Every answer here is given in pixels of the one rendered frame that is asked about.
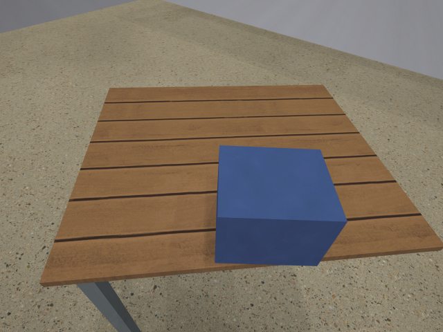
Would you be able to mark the table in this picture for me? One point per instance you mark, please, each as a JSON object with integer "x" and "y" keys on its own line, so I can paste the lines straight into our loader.
{"x": 145, "y": 200}

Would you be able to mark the carton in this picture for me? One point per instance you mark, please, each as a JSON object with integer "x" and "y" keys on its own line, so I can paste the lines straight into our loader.
{"x": 275, "y": 206}

